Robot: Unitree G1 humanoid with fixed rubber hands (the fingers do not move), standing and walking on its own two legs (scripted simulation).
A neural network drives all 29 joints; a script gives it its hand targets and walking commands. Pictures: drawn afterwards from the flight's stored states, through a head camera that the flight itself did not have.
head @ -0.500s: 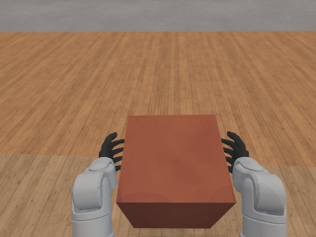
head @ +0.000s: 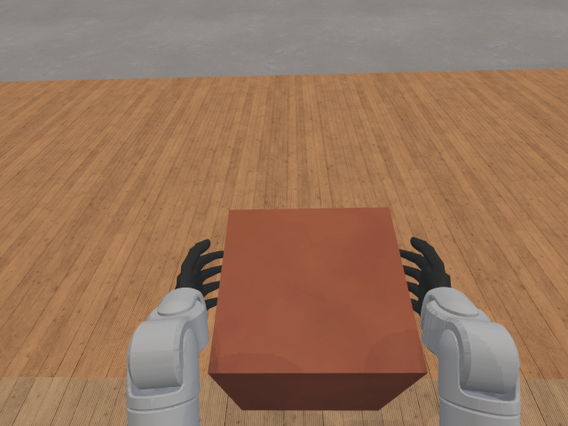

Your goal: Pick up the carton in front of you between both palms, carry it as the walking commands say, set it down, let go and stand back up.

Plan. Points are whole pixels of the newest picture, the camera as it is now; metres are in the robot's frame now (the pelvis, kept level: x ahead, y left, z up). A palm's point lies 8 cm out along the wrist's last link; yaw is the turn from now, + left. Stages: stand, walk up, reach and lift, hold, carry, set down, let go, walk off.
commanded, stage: carry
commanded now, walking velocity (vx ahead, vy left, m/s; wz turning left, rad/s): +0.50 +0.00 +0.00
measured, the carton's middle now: (309, 317) +0.27 +0.00 +0.02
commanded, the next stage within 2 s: none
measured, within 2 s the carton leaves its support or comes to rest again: neither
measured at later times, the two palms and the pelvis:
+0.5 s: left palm (227, 124) +0.64 +0.16 +0.11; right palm (377, 120) +0.65 -0.14 +0.11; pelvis +0.33 +0.00 +0.00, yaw +0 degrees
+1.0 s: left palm (244, 55) +1.04 +0.16 +0.10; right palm (350, 54) +1.03 -0.14 +0.10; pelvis +0.66 +0.02 -0.02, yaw +1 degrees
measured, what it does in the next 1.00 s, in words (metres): walks ahead: right foot, then left foot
